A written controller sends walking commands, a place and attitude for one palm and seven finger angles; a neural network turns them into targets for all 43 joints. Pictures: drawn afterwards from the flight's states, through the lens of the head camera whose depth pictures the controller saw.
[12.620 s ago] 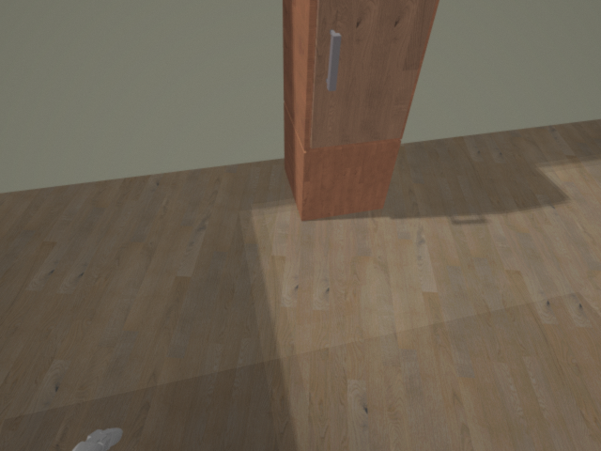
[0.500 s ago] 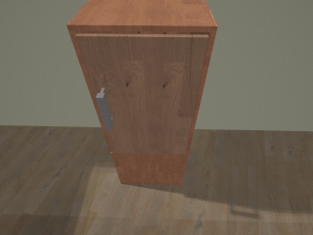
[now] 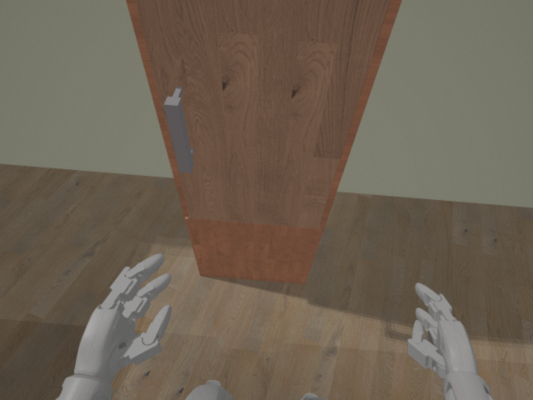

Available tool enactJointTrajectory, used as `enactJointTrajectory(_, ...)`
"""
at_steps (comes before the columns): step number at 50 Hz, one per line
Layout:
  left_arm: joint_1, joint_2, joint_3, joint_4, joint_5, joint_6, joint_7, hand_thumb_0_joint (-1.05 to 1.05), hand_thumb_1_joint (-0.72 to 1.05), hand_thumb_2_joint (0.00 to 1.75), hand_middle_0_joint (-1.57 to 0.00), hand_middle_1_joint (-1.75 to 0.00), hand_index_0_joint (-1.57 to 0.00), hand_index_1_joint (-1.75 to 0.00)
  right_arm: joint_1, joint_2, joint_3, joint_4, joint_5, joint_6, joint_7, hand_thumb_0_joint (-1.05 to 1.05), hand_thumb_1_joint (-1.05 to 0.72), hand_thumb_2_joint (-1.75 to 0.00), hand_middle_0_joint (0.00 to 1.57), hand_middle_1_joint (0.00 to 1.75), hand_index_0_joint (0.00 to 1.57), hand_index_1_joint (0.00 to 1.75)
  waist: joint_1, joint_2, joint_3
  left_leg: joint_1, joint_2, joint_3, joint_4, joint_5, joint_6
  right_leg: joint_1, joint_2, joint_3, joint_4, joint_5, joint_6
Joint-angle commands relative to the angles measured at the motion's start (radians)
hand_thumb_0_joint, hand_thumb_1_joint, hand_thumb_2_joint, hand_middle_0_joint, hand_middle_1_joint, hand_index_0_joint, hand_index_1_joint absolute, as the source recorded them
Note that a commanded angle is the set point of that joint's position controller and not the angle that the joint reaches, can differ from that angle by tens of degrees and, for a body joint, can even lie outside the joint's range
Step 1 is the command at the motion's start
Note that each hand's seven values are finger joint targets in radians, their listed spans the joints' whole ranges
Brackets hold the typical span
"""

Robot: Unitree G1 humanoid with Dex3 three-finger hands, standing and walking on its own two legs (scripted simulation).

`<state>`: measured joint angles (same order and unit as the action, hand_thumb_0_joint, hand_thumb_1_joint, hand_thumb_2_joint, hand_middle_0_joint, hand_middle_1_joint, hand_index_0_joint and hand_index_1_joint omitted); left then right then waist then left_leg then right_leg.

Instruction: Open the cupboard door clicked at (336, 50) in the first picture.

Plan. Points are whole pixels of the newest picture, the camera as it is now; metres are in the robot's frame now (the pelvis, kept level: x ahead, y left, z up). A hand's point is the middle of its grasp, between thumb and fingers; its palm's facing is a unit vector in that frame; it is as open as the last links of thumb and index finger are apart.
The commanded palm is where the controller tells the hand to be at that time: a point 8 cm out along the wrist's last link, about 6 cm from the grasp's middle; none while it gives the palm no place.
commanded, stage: raise the hand with hooked fingers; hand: left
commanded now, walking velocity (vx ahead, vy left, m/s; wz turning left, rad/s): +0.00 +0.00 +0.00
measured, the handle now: (182, 131) +0.57 +0.21 +0.05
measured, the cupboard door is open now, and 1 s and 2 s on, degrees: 0 0 0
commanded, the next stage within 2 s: move the hooked fingers beside the handle in 1.72 s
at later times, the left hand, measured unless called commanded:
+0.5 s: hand (95, 309) +0.22 +0.25 +0.04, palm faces +0.09 -1.00 -0.05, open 11.3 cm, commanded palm +0.20 +0.29 +0.04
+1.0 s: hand (61, 277) +0.26 +0.30 +0.05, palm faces +0.02 -1.00 -0.05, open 13.8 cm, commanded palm +0.24 +0.35 +0.06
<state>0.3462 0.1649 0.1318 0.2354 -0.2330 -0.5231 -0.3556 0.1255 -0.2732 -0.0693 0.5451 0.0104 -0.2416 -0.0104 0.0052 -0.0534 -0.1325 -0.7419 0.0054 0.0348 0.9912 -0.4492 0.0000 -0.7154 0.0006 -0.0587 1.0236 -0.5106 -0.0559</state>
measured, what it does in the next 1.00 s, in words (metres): stands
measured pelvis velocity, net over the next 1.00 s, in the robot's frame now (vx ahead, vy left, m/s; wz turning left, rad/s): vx -0.01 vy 0.04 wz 0.01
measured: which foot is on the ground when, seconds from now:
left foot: down 0.00-1.00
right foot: down 0.00-1.00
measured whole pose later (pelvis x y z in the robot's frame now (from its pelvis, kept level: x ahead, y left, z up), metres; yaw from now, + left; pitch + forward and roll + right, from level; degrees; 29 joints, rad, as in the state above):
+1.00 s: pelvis -0.01 +0.04 +0.00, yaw +1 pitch +12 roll -4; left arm 0.09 0.37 0.34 0.27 -0.32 -0.28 -0.42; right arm 0.24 -0.25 0.05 0.53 0.03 -0.20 -0.06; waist 0.01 0.03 -0.11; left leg -0.77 0.00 0.00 1.01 -0.45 0.05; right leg -0.68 0.00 -0.09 0.94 -0.46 0.00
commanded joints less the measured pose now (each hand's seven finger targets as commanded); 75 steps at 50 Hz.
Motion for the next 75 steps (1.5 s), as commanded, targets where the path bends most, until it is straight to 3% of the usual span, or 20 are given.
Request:
enactJointTrajectory(1,-0.051,0.187,0.170,-0.352,-0.061,-0.060,0.042,0.00,0.43,0.70,-0.23,-0.60,-0.23,-0.60,-0.001,-0.080,-0.022,-0.196,0.003,-0.019,-0.011,0.00,-0.90,-0.90,0.20,0.30,0.20,0.30,0.041,0.155,-0.239,0.027,-0.032,-0.003,0.008,0.185,0.018,0.053,-0.009,0.107,-0.103,0.222,0.033)
enactJointTrajectory(5,-0.223,0.186,0.099,-0.614,-0.036,-0.152,0.114,0.00,0.34,0.66,-0.24,-0.66,-0.24,-0.66,0.049,-0.073,-0.003,-0.164,-0.010,-0.022,-0.038,0.00,-0.90,-0.90,0.20,0.30,0.20,0.30,-0.035,0.197,-0.270,0.067,0.003,-0.053,0.055,0.171,0.036,-0.064,0.016,0.092,-0.075,0.166,0.023)
enactJointTrajectory(9,-0.228,0.170,-0.007,-0.454,-0.033,-0.097,0.035,0.00,0.25,0.62,-0.25,-0.72,-0.25,-0.72,0.052,-0.103,0.029,-0.126,0.002,-0.039,-0.058,0.00,-0.90,-0.90,0.20,0.30,0.20,0.30,-0.100,0.166,-0.133,-0.024,0.014,-0.085,0.064,0.056,0.042,-0.138,0.027,0.085,-0.112,0.033,0.027)
enactJointTrajectory(12,-0.162,0.243,0.075,-0.261,-0.053,0.062,-0.034,0.00,0.18,0.59,-0.25,-0.76,-0.25,-0.76,0.055,-0.115,0.036,-0.128,0.029,-0.028,-0.078,0.00,-0.90,-0.90,0.20,0.30,0.20,0.30,-0.064,0.045,-0.128,-0.108,0.003,-0.076,0.038,-0.004,0.039,-0.055,0.010,0.128,-0.196,-0.098,0.045)
enactJointTrajectory(15,-0.108,0.290,0.177,-0.241,-0.103,0.231,-0.052,0.00,0.11,0.56,-0.26,-0.81,-0.26,-0.81,0.026,-0.113,0.042,-0.185,0.042,-0.008,-0.086,0.00,-0.90,-0.90,0.20,0.30,0.20,0.30,0.015,0.039,-0.206,-0.075,-0.017,-0.060,-0.021,0.032,0.036,0.084,-0.009,0.134,-0.241,-0.105,0.051)
enactJointTrajectory(17,-0.104,0.313,0.256,-0.288,-0.138,0.267,-0.009,0.00,0.06,0.54,-0.26,-0.84,-0.26,-0.84,0.018,-0.095,0.042,-0.195,0.039,0.001,-0.087,0.00,-0.90,-0.90,0.20,0.30,0.20,0.30,0.041,0.038,-0.237,-0.043,-0.018,-0.056,-0.043,0.073,0.033,0.134,-0.015,0.129,-0.252,-0.071,0.056)
enactJointTrajectory(19,-0.095,0.315,0.311,-0.325,-0.155,0.231,0.051,0.00,0.01,0.52,-0.26,-0.87,-0.26,-0.87,0.024,-0.077,0.043,-0.182,0.028,-0.001,-0.084,0.00,-0.90,-0.90,0.20,0.30,0.20,0.30,0.058,0.033,-0.246,-0.020,-0.007,-0.068,-0.056,0.133,0.028,0.146,0.001,0.094,-0.216,0.021,0.047)
enactJointTrajectory(21,-0.101,0.296,0.305,-0.383,-0.131,0.149,0.102,0.00,-0.03,0.50,-0.27,-0.90,-0.27,-0.90,0.054,-0.067,0.036,-0.158,0.020,-0.015,-0.072,0.00,-0.90,-0.90,0.20,0.30,0.20,0.30,0.050,0.091,-0.247,0.033,0.001,-0.070,-0.081,0.186,0.024,0.114,0.014,0.050,-0.171,0.126,0.038)
enactJointTrajectory(23,-0.131,0.263,0.245,-0.357,-0.096,0.076,0.120,0.00,-0.08,0.48,-0.27,-0.93,-0.27,-0.93,0.073,-0.076,0.032,-0.130,0.010,-0.025,-0.059,0.00,-0.90,-0.90,0.20,0.30,0.20,0.30,0.008,0.092,-0.188,0.038,0.005,-0.073,-0.080,0.165,0.024,0.037,0.022,0.023,-0.150,0.124,0.039)
enactJointTrajectory(28,-0.208,0.246,0.140,-0.242,-0.068,0.034,0.016,0.00,-0.20,0.43,-0.28,-1.00,-0.28,-1.00,0.107,-0.131,0.026,-0.115,0.022,-0.044,-0.060,0.00,-0.90,-0.90,0.20,0.30,0.20,0.30,-0.053,0.111,-0.113,0.030,0.004,-0.085,-0.089,0.040,0.030,-0.066,0.022,0.020,-0.165,0.019,0.036)
enactJointTrajectory(31,-0.239,0.332,0.215,-0.258,-0.102,0.082,-0.039,0.00,-0.27,0.40,-0.28,-1.05,-0.28,-1.05,0.119,-0.147,0.021,-0.128,0.034,-0.049,-0.073,0.00,-0.90,-0.90,0.20,0.30,0.20,0.30,-0.025,0.124,-0.199,0.086,0.001,-0.091,-0.120,0.071,0.029,0.011,0.023,0.022,-0.180,0.055,0.032)
enactJointTrajectory(34,-0.254,0.407,0.303,-0.321,-0.123,0.104,-0.028,0.00,-0.34,0.37,-0.29,-1.10,-0.29,-1.10,0.121,-0.145,0.026,-0.134,0.030,-0.049,-0.079,0.00,-0.90,-0.90,0.20,0.30,0.20,0.30,0.008,0.175,-0.256,0.165,0.006,-0.105,-0.144,0.177,0.020,0.058,0.033,-0.004,-0.157,0.153,0.021)
enactJointTrajectory(36,-0.234,0.381,0.313,-0.348,-0.132,0.097,0.001,0.00,-0.38,0.35,-0.29,-1.12,-0.29,-1.12,0.121,-0.128,0.030,-0.134,0.027,-0.047,-0.074,0.00,-0.90,-0.90,0.20,0.30,0.20,0.30,0.014,0.195,-0.260,0.217,0.011,-0.109,-0.155,0.261,0.009,0.064,0.035,-0.019,-0.152,0.214,0.021)
enactJointTrajectory(43,-0.296,0.331,0.249,-0.168,-0.098,0.149,-0.012,0.00,-0.50,0.30,-0.30,-1.20,-0.30,-1.20,0.131,-0.145,0.038,-0.130,0.026,-0.013,-0.057,0.00,-0.90,-0.90,0.20,0.30,0.20,0.30,-0.028,0.163,-0.127,0.179,0.017,-0.118,-0.172,0.218,-0.003,0.007,0.039,-0.034,-0.173,0.198,0.027)
enactJointTrajectory(48,-0.413,0.402,0.290,-0.163,-0.115,0.196,-0.092,0.00,-0.50,0.30,-0.30,-1.20,-0.30,-1.20,0.130,-0.153,0.041,-0.146,0.031,-0.005,-0.071,0.00,-0.90,-0.90,0.20,0.30,0.20,0.30,-0.021,0.153,-0.212,0.231,0.012,-0.110,-0.174,0.274,0.004,0.067,0.041,-0.023,-0.195,0.249,0.025)
enactJointTrajectory(54,-0.521,0.496,0.385,-0.142,-0.140,0.150,-0.097,0.00,-0.50,0.30,-0.30,-1.20,-0.30,-1.20,0.132,-0.148,0.053,-0.124,0.020,-0.006,-0.077,0.00,-0.90,-0.90,0.20,0.30,0.20,0.30,-0.007,0.189,-0.227,0.274,0.012,-0.124,-0.181,0.313,-0.010,0.075,0.050,-0.022,-0.193,0.251,0.014)
enactJointTrajectory(64,-0.522,0.476,0.355,0.027,-0.156,0.218,-0.192,0.00,-0.50,0.30,-0.30,-1.20,-0.30,-1.20,0.149,-0.163,0.046,-0.128,0.034,0.005,-0.076,0.00,-0.90,-0.90,0.20,0.30,0.20,0.30,-0.009,0.148,-0.214,0.246,0.004,-0.094,-0.190,0.331,0.013,0.124,0.043,-0.010,-0.230,0.307,0.019)
enactJointTrajectory(69,-0.533,0.524,0.404,-0.014,-0.156,0.173,-0.157,0.00,-0.50,0.30,-0.30,-1.20,-0.30,-1.20,0.152,-0.163,0.040,-0.133,0.025,0.006,-0.064,0.00,-0.90,-0.90,0.20,0.30,0.20,0.30,-0.005,0.132,-0.193,0.226,0.001,-0.092,-0.194,0.285,0.016,0.115,0.047,-0.006,-0.232,0.270,0.019)
enactJointTrajectory(74,-0.549,0.529,0.417,-0.027,-0.150,0.131,-0.130,0.00,-0.50,0.30,-0.30,-1.20,-0.30,-1.20,0.156,-0.156,0.041,-0.132,0.023,0.011,-0.062,0.00,-0.90,-0.90,0.20,0.30,0.20,0.30,-0.005,0.159,-0.209,0.224,0.001,-0.082,-0.193,0.273,0.018,0.132,0.044,0.006,-0.228,0.263,0.020)
enactJointTrajectory(75,-0.553,0.525,0.407,-0.040,-0.144,0.127,-0.133,0.00,-0.50,0.30,-0.30,-1.20,-0.30,-1.20,0.152,-0.154,0.042,-0.132,0.026,0.011,-0.061,0.00,-0.90,-0.90,0.20,0.30,0.20,0.30,-0.005,0.203,-0.229,0.239,0.000,-0.080,-0.194,0.271,0.017,0.131,0.041,0.009,-0.227,0.259,0.021)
